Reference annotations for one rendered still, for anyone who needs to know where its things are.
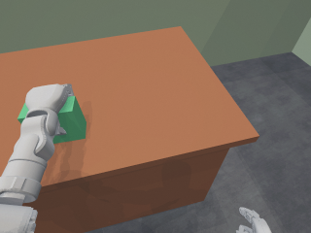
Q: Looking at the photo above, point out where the sponge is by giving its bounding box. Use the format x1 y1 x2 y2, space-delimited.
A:
17 96 86 144

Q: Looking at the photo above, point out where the table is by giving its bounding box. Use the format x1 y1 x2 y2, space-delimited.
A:
0 26 259 233

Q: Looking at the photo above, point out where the left robot hand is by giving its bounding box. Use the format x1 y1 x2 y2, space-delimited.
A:
25 83 75 136

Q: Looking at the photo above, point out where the right robot hand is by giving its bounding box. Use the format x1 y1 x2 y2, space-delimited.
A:
236 207 272 233

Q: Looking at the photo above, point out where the robot left forearm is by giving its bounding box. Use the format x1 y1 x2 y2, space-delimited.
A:
0 107 58 206

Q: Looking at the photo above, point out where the robot left upper arm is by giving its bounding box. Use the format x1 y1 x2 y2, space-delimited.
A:
0 204 38 233

